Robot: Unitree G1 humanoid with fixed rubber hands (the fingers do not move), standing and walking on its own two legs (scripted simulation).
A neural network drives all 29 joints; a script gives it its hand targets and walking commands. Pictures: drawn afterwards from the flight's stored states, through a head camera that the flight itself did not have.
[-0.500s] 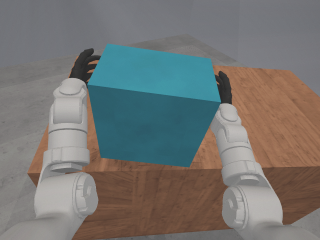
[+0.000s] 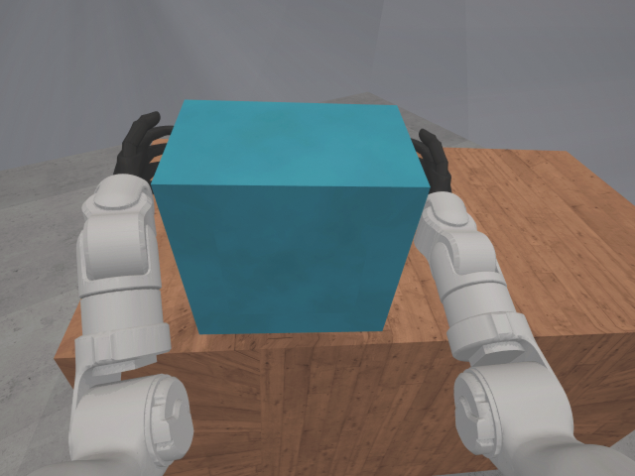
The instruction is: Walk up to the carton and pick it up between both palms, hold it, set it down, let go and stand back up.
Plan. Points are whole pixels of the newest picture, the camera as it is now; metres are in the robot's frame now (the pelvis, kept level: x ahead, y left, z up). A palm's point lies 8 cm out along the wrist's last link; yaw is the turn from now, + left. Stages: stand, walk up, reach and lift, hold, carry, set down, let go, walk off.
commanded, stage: reach and lift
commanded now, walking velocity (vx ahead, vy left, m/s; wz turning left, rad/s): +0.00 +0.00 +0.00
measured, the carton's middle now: (292, 226) +0.38 +0.00 +0.16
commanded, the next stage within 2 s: hold in 0.96 s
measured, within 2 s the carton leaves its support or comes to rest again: neither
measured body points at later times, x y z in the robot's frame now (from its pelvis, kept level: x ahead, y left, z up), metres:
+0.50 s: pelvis +0.01 +0.00 +0.00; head -0.06 +0.04 +0.44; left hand +0.39 +0.19 +0.25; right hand +0.39 -0.17 +0.25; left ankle +0.02 +0.13 -0.75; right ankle +0.01 -0.10 -0.75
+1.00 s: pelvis +0.00 -0.01 +0.00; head -0.08 +0.02 +0.44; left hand +0.39 +0.17 +0.30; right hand +0.39 -0.18 +0.30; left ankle +0.02 +0.13 -0.75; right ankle +0.01 -0.10 -0.75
